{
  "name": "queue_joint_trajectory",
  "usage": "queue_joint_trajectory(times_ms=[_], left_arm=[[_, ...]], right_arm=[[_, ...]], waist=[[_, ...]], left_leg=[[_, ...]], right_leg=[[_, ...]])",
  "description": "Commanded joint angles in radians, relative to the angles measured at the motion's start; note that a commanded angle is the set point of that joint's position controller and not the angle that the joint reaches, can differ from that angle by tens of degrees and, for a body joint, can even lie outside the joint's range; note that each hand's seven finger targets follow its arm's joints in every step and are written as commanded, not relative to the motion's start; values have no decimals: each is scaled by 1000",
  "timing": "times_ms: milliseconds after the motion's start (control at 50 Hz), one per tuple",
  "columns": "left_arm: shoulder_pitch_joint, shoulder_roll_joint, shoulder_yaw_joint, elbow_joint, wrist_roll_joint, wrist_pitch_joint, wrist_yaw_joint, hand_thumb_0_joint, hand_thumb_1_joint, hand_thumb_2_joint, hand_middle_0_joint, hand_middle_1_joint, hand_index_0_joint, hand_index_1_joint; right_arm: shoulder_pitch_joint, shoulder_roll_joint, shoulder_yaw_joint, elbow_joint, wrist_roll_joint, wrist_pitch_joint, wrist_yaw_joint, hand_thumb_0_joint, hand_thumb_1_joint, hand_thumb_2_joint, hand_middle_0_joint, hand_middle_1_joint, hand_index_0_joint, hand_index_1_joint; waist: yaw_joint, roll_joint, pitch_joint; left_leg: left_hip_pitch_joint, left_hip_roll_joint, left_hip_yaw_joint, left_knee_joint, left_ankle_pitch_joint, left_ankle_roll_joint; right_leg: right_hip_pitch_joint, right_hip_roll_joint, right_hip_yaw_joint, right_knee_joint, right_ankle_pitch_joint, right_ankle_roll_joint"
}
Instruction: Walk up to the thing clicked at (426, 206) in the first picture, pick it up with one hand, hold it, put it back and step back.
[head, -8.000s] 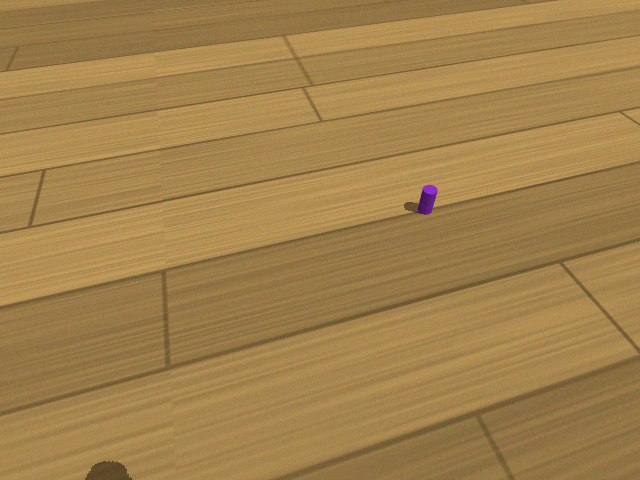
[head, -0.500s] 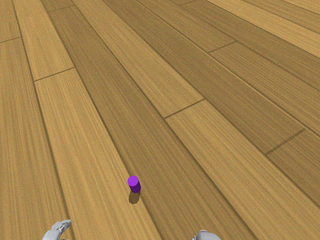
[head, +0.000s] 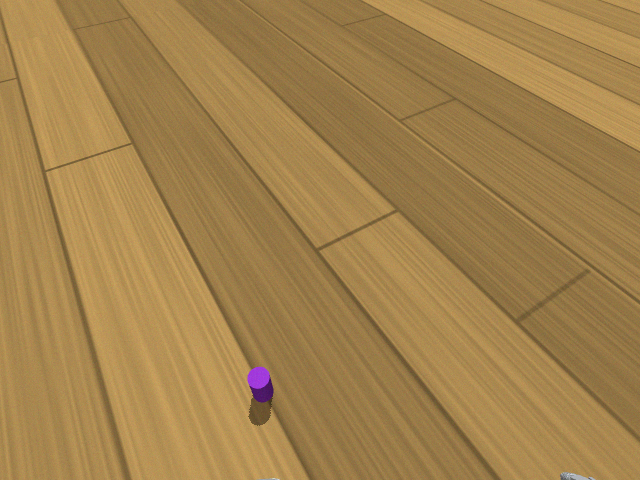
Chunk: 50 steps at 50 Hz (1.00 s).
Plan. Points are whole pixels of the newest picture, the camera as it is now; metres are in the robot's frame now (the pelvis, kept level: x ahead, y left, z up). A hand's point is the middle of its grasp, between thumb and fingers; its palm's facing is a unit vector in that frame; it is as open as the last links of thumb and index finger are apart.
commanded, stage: walk up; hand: left
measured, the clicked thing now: (261, 385) +0.47 +0.21 -0.69
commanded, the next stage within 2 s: none
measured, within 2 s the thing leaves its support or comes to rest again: neither
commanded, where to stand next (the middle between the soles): +0.08 -0.03 m, yaw +0 degrees
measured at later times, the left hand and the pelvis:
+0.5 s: hand out of the picture +0.03 +0.27 -0.13, palm faces -0.06 -0.92 -0.39, open 7.4 cm; pelvis +0.02 +0.00 +0.01, yaw -3 degrees
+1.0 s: hand out of the picture +0.12 +0.25 -0.16, palm faces -0.10 -0.91 -0.39, open 7.4 cm; pelvis +0.01 -0.03 -0.02, yaw -4 degrees
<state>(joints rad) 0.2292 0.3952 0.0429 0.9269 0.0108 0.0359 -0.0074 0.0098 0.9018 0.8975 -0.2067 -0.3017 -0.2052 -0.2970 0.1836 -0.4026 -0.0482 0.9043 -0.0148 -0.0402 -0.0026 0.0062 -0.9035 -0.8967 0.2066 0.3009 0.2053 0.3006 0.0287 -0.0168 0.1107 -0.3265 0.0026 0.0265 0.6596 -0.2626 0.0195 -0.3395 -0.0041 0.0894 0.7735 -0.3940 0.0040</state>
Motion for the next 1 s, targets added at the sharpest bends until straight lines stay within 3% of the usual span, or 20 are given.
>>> queue_joint_trajectory(times_ms=[0, 40, 140, 220, 240, 260, 280, 300, 380, 500, 520, 540, 560, 580, 660, 820, 900, 920, 960, 980], left_arm=[[-19, 214, 73, -115, 6, 39, 22, 0, 900, 900, -200, -300, -200, -300], [33, 213, 79, -96, -2, 40, 10, 0, 900, 900, -200, -300, -200, -300], [53, 189, 63, -63, -8, -10, -22, 0, 900, 900, -200, -300, -200, -300], [114, 179, 72, 10, 14, -53, 0, 0, 900, 900, -200, -300, -200, -300], [124, 202, 84, 14, 24, -62, 8, 0, 900, 900, -200, -300, -200, -300], [254, 315, 121, -13, 42, -81, 3, 0, 900, 900, -200, -300, -200, -300], [207, 427, 137, -29, 44, -88, 3, 0, 900, 900, -200, -300, -200, -300], [106, 417, 137, -72, 38, -97, 2, 0, 900, 900, -200, -300, -200, -300], [80, 308, 107, -87, 13, -121, -2, 0, 900, 900, -200, -300, -200, -300], [-9, 234, 61, -115, -2, -84, 8, 0, 900, 900, -200, -300, -200, -300], [26, 179, 43, -113, -13, -72, 10, 0, 900, 900, -200, -300, -200, -300], [92, 119, 26, -114, -27, -63, 11, 0, 900, 900, -200, -300, -200, -300], [157, 125, 25, -101, -30, -41, 21, 0, 900, 900, -200, -300, -200, -300], [137, 204, 40, -64, -27, -22, 32, 0, 900, 900, -200, -300, -200, -300], [118, 237, 69, -34, -10, -3, 17, 0, 900, 900, -200, -300, -200, -300], [72, 201, 98, -85, 17, 38, -19, 0, 900, 900, -200, -300, -200, -300], [148, 178, 109, -56, 16, 19, -28, 0, 900, 900, -200, -300, -200, -300], [167, 198, 117, -55, 24, 5, -24, 0, 900, 900, -200, -300, -200, -300], [29, 374, 147, -135, 36, -10, -9, 0, 900, 900, -200, -300, -200, -300], [-49, 364, 135, -164, 34, -17, -4, 0, 900, 900, -200, -300, -200, -300]], right_arm=[[53, -322, -94, -56, 10, -4, -75, 0, -900, -900, 200, 300, 200, 300], [16, -295, -92, -67, 2, -11, -83, 0, -900, -900, 200, 300, 200, 300], [-24, -268, -78, -102, -30, -16, -30, 0, -900, -900, 200, 300, 200, 300], [-33, -251, -63, -107, -30, 30, 6, 0, -900, -900, 200, 300, 200, 300], [-6, -204, -46, -105, -22, 34, 5, 0, -900, -900, 200, 300, 200, 300], [-14, -180, -51, -164, -22, 25, 18, 0, -900, -900, 200, 300, 200, 300], [-129, -198, -59, -184, -27, 20, 13, 0, -900, -900, 200, 300, 200, 300], [-140, -258, -72, -173, -17, 6, 12, 0, -900, -900, 200, 300, 200, 300], [17, -228, -74, -104, -12, -15, 38, 0, -900, -900, 200, 300, 200, 300], [149, -170, -76, -36, 9, -21, 25, 0, -900, -900, 200, 300, 200, 300], [195, -198, -83, -14, 4, -28, 9, 0, -900, -900, 200, 300, 200, 300], [229, -263, -96, -18, -13, -36, -4, 0, -900, -900, 200, 300, 200, 300], [189, -314, -91, -61, -8, -40, -14, 0, -900, -900, 200, 300, 200, 300], [115, -341, -98, -70, 10, -35, -15, 0, -900, -900, 200, 300, 200, 300], [60, -309, -83, -66, 6, -25, -42, 0, -900, -900, 200, 300, 200, 300], [30, -313, -88, -104, -13, -9, -67, 0, -900, -900, 200, 300, 200, 300], [-44, -299, -75, -128, -16, 17, -50, 0, -900, -900, 200, 300, 200, 300], [-13, -257, -60, -123, -12, 25, -46, 0, -900, -900, 200, 300, 200, 300], [-47, -201, -51, -139, 2, 24, -59, 0, -900, -900, 200, 300, 200, 300], [-49, -250, -64, -118, 2, 21, -66, 0, -900, -900, 200, 300, 200, 300]], waist=[[-34, 45, -127], [-4, 81, -133], [-44, 248, -148], [-5, 203, -92], [9, 80, -85], [74, -161, -101], [107, -227, -18], [79, -115, 77], [3, -122, 47], [-75, -116, -84], [-90, -1, -130], [-91, 167, -183], [-44, 165, -196], [-45, 118, -185], [-21, 147, -95], [-23, 178, -135], [22, 186, -161], [29, 94, -163], [47, -227, -74], [27, -160, -22]], left_leg=[[103, 406, -387, -206, 675, 262], [122, 312, -252, -182, 514, 193], [90, 223, -199, -286, -275, 176], [-115, 180, -129, -132, -256, 150], [-179, 147, -97, -16, -243, 103], [-435, 24, -12, 265, -414, 56], [-533, -16, -84, 394, -325, 17], [-508, 45, -195, 420, -241, 10], [-362, 63, -82, 290, -102, -5], [205, -6, 21, -103, 170, -6], [293, -1, 3, -166, 221, -5], [357, 162, -227, -212, 289, 39], [244, 373, -554, -304, 182, 149], [131, 404, -608, -329, 43, 234], [53, 294, -378, -273, 28, 170], [-36, 300, -310, -206, 107, 215], [-232, 217, -220, -126, -71, 135], [-277, 160, -175, -13, -181, 91], [-356, -79, -113, 395, -340, -1], [-303, -34, -169, 492, -314, -4]], right_leg=[[-156, 53, 131, 517, -205, -19], [-196, 38, 145, 540, -102, -22], [-83, -3, -25, 109, -94, 5], [201, 36, -133, -274, -2, -15], [264, 22, -67, -346, 6, -27], [421, -144, 321, -497, -419, -133], [261, -380, 683, -632, -687, -267], [183, -419, 697, -615, -627, -308], [183, -261, 277, -510, -164, -233], [-32, -152, -14, -193, 366, -132], [-47, -97, -49, -18, 329, -104], [-129, -2, -56, 159, 99, -54], [-119, 44, 26, 219, -173, -31], [-69, -10, 57, 304, -205, -45], [-126, -41, 42, 299, -126, -44], [-93, -52, -38, 252, -95, -20], [168, -5, -121, -73, -2, -43], [205, -20, -64, -164, -30, -54], [-33, -406, 519, -460, -195, -263], [-115, -416, 503, -449, -83, -297]])
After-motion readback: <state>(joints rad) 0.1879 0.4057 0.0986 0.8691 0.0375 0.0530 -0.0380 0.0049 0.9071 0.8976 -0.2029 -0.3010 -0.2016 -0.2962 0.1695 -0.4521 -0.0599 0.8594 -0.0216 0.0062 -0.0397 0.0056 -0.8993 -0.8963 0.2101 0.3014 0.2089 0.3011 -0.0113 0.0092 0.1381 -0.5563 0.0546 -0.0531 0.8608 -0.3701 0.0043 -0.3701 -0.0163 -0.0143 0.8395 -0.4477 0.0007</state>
